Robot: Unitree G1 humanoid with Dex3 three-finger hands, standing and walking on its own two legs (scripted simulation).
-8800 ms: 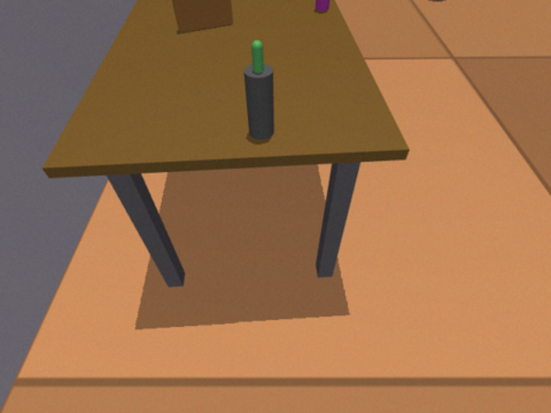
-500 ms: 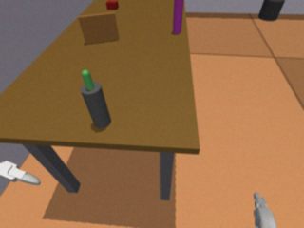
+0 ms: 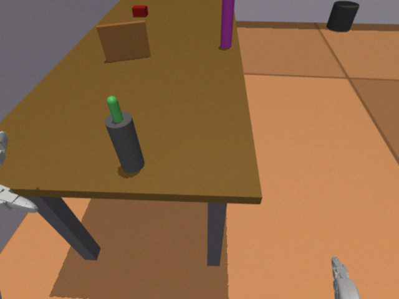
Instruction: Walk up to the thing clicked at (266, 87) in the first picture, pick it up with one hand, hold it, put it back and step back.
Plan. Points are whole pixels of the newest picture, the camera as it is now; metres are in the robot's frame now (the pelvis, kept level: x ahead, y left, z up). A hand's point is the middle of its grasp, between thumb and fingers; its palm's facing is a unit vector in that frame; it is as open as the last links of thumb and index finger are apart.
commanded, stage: go down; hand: left
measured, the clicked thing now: (123, 135) +0.45 +0.21 +0.09
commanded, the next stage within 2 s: none
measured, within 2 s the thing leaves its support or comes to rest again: neither
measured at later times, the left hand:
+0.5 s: hand (7, 148) +0.32 +0.37 +0.18, palm faces +0.21 -0.98 -0.02, open 17.7 cm
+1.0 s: hand (8, 142) +0.34 +0.39 +0.17, palm faces +0.20 -0.98 +0.01, open 17.7 cm
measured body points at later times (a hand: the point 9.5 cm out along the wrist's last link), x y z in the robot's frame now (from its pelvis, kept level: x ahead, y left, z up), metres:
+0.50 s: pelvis +0.00 -0.01 +0.00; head +0.00 -0.01 +0.45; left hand +0.30 +0.42 +0.18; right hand +0.15 -0.27 -0.09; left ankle +0.00 +0.10 -0.74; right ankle -0.01 -0.13 -0.74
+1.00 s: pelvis +0.01 +0.00 +0.00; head +0.03 +0.01 +0.45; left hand +0.33 +0.44 +0.17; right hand +0.17 -0.26 -0.09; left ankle +0.00 +0.10 -0.74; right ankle -0.01 -0.13 -0.74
